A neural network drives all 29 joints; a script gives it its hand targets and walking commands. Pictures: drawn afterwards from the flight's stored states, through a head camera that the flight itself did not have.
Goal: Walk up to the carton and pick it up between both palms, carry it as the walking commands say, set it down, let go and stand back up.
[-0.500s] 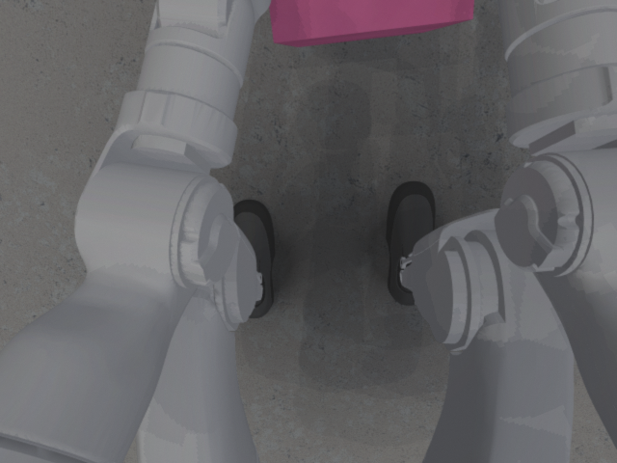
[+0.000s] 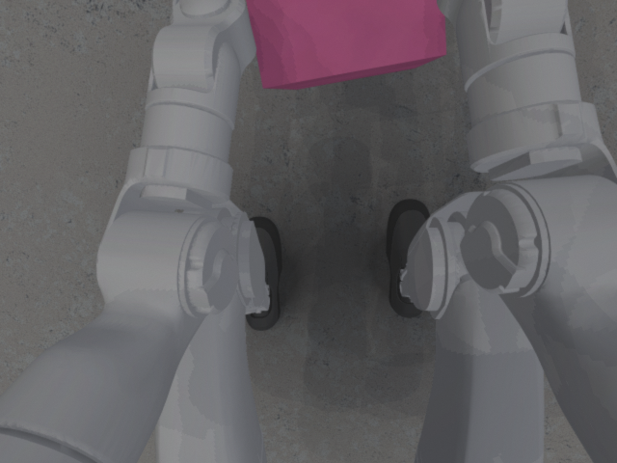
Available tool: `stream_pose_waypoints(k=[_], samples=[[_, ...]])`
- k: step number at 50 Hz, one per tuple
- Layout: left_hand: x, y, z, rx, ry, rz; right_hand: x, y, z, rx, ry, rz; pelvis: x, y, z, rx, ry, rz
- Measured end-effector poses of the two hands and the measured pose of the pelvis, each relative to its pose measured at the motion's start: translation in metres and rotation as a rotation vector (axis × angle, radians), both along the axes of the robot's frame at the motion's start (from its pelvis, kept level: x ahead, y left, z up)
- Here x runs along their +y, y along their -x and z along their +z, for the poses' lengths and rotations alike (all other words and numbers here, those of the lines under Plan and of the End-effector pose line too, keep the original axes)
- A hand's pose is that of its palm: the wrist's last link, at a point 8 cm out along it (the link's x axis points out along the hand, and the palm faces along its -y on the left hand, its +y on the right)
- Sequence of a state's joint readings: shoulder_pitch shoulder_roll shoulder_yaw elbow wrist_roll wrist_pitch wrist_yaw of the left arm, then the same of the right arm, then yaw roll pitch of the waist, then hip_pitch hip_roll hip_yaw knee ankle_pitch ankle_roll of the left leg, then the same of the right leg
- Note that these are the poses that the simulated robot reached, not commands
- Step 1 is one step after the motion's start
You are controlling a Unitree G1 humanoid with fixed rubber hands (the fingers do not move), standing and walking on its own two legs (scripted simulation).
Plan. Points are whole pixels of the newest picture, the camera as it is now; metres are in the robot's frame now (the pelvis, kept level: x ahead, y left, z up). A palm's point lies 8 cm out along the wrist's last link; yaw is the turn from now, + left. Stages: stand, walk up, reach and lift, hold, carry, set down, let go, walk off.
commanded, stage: reach and lift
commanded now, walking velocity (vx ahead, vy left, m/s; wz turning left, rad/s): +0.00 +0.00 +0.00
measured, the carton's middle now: out of the picture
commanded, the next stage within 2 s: none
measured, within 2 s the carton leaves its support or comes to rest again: neither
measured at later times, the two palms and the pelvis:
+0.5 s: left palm out of the picture +0.54 +0.12 -0.02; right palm out of the picture +0.56 -0.11 -0.01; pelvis -0.01 +0.00 +0.03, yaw +0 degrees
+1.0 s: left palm out of the picture +0.52 +0.12 +0.05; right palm out of the picture +0.54 -0.11 +0.06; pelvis -0.01 +0.00 +0.08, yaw -1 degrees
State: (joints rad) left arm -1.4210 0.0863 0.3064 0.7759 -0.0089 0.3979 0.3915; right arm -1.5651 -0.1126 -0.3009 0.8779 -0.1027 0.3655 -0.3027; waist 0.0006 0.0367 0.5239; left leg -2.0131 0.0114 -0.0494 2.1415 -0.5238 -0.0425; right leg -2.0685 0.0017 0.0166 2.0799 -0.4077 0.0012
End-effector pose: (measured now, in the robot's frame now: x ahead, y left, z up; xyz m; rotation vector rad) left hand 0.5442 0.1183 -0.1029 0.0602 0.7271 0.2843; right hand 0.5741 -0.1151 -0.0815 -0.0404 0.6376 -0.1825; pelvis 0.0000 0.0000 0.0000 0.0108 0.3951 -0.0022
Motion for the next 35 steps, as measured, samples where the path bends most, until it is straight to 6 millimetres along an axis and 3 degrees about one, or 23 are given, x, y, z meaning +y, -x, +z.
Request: stream_pose_waypoints(k=[16,35], samples=[[0.002,0.004,0.053,-0.031,0.017,0.018,0.0,0.011,0.047,-0.026,-0.002,-0.009,0.001,0.005,0.01,-0.087,0.003,-0.001],[0.002,0.014,0.111,-0.045,0.028,0.029,0.001,0.024,0.101,-0.029,0.002,-0.014,0.001,0.008,0.056,-0.12,0.005,-0.009]])
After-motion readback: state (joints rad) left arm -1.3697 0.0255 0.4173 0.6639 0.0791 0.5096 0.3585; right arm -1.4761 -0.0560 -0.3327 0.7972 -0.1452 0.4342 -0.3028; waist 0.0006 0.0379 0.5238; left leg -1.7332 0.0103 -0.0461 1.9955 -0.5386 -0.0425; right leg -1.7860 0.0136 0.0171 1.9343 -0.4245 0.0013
